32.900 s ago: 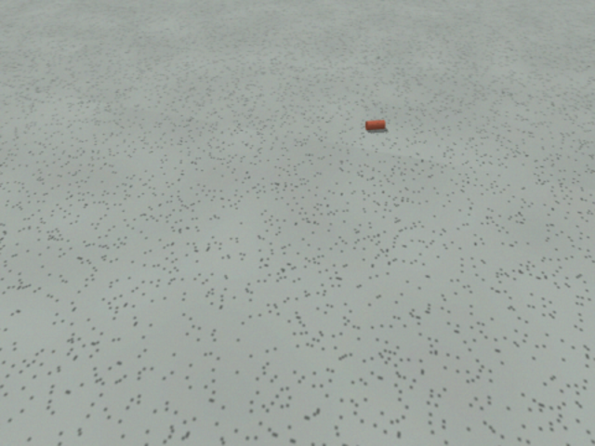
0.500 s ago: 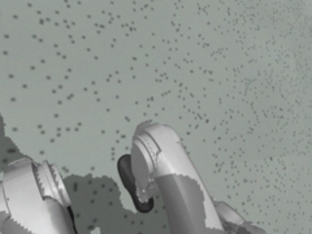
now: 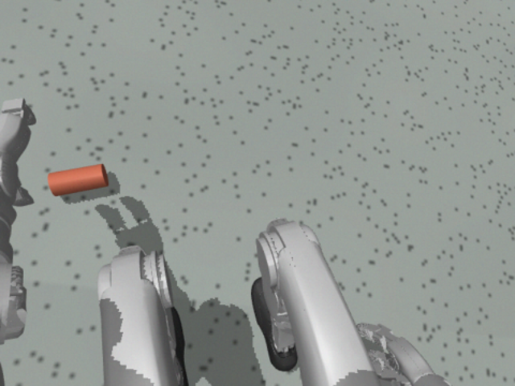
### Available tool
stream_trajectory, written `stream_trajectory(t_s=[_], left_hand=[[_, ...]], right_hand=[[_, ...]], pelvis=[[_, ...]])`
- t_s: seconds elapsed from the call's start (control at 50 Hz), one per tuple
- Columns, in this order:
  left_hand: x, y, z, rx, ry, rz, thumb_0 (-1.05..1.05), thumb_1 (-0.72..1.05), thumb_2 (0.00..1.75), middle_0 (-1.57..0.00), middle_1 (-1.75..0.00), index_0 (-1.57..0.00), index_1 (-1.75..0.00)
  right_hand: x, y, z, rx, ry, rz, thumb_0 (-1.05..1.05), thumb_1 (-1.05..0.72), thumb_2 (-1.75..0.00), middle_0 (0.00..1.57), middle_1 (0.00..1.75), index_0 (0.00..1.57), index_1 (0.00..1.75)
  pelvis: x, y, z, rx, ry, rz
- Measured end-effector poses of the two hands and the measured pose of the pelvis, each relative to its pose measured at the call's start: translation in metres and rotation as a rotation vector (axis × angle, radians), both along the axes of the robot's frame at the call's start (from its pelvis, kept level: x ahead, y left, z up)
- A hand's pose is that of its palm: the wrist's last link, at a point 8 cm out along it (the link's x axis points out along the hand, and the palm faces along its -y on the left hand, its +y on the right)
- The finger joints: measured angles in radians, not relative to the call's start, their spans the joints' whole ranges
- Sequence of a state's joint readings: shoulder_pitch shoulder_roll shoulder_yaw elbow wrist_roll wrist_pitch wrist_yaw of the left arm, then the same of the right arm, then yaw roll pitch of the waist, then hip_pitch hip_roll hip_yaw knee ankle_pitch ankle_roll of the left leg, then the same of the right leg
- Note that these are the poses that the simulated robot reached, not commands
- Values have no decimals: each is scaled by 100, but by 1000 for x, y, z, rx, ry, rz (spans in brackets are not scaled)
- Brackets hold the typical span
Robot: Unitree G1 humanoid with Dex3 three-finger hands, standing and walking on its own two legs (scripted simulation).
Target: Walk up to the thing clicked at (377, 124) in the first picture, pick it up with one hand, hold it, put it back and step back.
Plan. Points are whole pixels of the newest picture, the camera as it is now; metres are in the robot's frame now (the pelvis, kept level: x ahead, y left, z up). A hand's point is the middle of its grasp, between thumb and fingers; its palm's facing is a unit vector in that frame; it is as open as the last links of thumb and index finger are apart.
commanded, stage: withdraw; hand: left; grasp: from above
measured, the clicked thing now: (79, 179) +0.51 +0.29 -0.34
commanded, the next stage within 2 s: home in 0.26 s
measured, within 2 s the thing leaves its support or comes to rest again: neither
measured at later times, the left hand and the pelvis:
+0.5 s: hand (49, 169) +0.49 +0.30 -0.21, palm faces -0.37 -0.06 -0.93, open 13.3 cm; pelvis +0.00 +0.00 -0.04, yaw -1 degrees
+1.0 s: hand (1, 227) +0.35 +0.27 -0.01, palm faces -0.23 -0.73 -0.65, open 7.9 cm; pelvis +0.01 +0.00 +0.11, yaw +4 degrees
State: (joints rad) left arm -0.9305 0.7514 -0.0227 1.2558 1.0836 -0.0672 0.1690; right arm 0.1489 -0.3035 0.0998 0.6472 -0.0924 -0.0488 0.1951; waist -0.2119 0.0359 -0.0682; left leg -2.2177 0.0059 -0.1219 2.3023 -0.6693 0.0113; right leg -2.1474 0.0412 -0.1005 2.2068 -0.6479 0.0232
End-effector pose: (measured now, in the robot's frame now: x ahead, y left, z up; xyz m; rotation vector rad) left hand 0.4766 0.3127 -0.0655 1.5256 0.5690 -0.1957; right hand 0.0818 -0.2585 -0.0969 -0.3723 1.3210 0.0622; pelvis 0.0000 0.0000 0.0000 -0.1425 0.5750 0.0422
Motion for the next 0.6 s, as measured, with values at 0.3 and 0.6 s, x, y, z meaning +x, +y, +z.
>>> stream_trajectory(t_s=[0.3, 0.6], left_hand=[[-12, -8, -58, -58, 22, -141, 1, -49, 100, -9, -100, -9, -99], [24, -16, -62, -74, -165, 17, 0, -19, 96, -22, -76, -21, -77]], right_hand=[[-33, -22, 3, -179, 100, 4, 0, -90, -89, 20, 29, 20, 30], [-54, 7, -20, -77, 148, -72, 0, -89, -89, 20, 29, 20, 30]], pelvis=[[-9, -2, -22, -5, -21, 3], [5, 0, -33, -5, 31, -10]])
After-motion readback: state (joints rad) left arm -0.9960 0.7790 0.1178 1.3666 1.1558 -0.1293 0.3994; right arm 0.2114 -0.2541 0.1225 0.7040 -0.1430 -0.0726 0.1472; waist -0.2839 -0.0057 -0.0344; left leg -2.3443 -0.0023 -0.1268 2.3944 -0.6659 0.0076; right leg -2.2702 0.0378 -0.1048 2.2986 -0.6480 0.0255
